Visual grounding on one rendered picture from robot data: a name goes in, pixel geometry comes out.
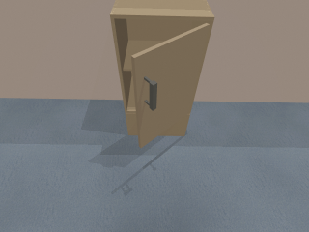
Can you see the handle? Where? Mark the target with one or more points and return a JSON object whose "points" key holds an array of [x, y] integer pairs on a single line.
{"points": [[152, 102]]}

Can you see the cupboard door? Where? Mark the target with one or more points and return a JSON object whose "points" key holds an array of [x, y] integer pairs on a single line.
{"points": [[174, 65]]}

